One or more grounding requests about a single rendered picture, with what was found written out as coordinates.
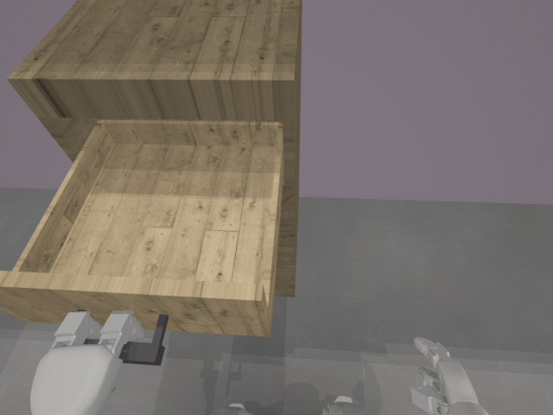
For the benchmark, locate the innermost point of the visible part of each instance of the drawer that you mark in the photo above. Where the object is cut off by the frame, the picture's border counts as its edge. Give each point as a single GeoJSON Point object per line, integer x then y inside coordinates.
{"type": "Point", "coordinates": [178, 218]}

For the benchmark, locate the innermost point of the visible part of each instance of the robot left hand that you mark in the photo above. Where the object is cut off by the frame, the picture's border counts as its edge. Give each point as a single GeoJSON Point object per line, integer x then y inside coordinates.
{"type": "Point", "coordinates": [78, 379]}

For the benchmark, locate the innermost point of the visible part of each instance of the robot right shin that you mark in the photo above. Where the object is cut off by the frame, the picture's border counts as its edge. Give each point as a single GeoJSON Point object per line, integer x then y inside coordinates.
{"type": "Point", "coordinates": [343, 399]}

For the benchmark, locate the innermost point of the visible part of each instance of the robot right hand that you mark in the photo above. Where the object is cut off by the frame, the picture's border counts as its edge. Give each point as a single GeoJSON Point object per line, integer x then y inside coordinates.
{"type": "Point", "coordinates": [436, 392]}

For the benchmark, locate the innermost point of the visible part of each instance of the handle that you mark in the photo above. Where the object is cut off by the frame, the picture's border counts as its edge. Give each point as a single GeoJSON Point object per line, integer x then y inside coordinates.
{"type": "Point", "coordinates": [143, 352]}

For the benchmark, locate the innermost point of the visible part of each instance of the cabinet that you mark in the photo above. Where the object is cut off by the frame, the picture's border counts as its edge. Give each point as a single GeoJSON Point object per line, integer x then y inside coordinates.
{"type": "Point", "coordinates": [176, 60]}

